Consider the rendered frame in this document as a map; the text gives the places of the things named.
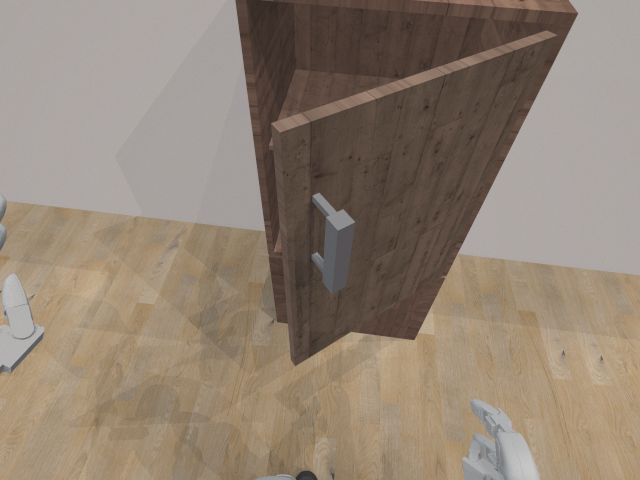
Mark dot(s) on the right robot hand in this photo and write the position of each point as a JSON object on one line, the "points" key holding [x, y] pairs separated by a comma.
{"points": [[509, 458]]}

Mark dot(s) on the left robot hand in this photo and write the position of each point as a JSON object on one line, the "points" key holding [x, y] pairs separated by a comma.
{"points": [[22, 336]]}

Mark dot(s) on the cupboard door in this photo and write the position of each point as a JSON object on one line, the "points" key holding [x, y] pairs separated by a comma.
{"points": [[407, 161]]}

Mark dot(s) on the handle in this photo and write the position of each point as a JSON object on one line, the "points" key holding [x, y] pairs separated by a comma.
{"points": [[339, 232]]}

